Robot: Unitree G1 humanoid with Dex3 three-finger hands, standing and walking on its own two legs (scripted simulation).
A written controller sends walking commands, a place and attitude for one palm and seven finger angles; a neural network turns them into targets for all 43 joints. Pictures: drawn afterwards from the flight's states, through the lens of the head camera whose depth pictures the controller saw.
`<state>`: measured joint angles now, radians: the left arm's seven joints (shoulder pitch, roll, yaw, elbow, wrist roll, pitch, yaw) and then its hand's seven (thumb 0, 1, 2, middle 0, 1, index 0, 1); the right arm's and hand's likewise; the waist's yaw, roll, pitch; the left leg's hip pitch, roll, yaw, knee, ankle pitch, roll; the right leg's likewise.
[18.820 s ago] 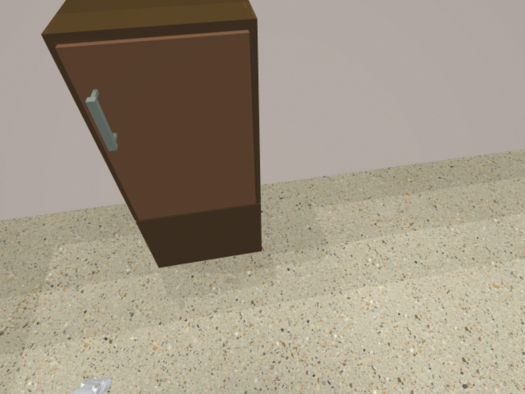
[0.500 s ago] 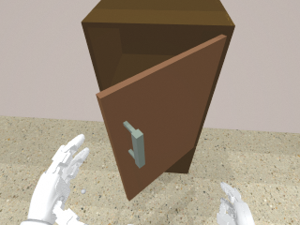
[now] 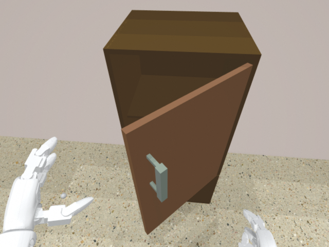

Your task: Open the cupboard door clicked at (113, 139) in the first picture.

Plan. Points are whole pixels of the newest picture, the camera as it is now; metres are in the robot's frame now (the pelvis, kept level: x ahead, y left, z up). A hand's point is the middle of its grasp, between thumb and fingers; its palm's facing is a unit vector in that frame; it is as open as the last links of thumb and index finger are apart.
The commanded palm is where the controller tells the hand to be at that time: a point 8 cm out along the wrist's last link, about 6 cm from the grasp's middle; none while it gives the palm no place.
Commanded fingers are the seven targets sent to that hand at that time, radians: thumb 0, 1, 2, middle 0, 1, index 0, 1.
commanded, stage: draw the hand back to the body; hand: left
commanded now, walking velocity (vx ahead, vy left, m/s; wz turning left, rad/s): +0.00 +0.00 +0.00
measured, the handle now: (156, 178) +0.28 +0.06 +0.03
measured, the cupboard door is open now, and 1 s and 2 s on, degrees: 45 45 45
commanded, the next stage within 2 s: step back with the hand held close in 0.70 s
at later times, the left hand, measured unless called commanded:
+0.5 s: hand (43, 169) +0.20 +0.25 +0.17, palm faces +0.46 -0.80 -0.39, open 7.7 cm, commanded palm +0.15 +0.28 +0.19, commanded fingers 0.00 0.90 0.90 -0.20 -0.30 -0.20 -0.30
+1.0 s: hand (51, 170) +0.20 +0.23 +0.17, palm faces +0.39 -0.80 -0.47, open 7.4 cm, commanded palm +0.14 +0.27 +0.19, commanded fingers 0.00 0.90 0.90 -0.20 -0.30 -0.20 -0.30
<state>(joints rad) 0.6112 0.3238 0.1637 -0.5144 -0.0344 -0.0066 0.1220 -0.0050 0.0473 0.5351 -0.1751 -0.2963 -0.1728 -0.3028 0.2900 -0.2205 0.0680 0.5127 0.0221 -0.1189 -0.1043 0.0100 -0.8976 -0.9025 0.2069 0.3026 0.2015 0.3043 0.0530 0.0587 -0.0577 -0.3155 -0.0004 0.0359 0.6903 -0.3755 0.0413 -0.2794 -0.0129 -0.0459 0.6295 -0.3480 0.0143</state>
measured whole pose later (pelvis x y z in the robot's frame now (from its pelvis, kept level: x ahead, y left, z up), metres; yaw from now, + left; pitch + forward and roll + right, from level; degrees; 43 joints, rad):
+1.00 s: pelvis -0.01 -0.03 +0.02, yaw -3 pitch -2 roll -1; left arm 0.49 0.36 0.38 -0.39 -0.04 -0.12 0.10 0.01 0.89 0.90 -0.21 -0.30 -0.21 -0.30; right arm 0.16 -0.24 0.01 0.59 0.01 -0.05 -0.07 0.01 -0.90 -0.90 0.21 0.30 0.20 0.30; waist 0.03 0.07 0.03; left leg -0.17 0.04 0.07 0.44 -0.23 0.01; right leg -0.15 0.04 -0.02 0.36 -0.18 -0.02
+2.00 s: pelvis -0.25 +0.01 +0.00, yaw -4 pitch +2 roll -1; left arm 0.50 0.40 0.42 -0.56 -0.05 -0.21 0.16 0.01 0.89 0.90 -0.21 -0.30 -0.20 -0.30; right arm 0.12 -0.18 0.02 0.67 -0.01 -0.12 -0.03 0.01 -0.90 -0.90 0.21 0.30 0.20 0.30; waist 0.07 0.00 0.03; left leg -0.68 0.02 0.06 0.79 -0.33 -0.05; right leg -0.12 0.04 -0.01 0.54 -0.44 -0.05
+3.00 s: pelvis -0.38 +0.03 +0.01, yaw -6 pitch -1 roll +2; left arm 0.50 0.44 0.48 -0.44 -0.03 -0.21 0.16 0.01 0.89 0.90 -0.21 -0.30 -0.21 -0.30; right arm 0.24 -0.18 0.01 0.62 0.00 -0.16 -0.06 0.01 -0.90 -0.90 0.21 0.30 0.20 0.30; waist -0.02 -0.01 0.02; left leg -0.20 0.05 0.07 0.56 -0.33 -0.04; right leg -0.31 -0.01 -0.09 0.62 -0.32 0.00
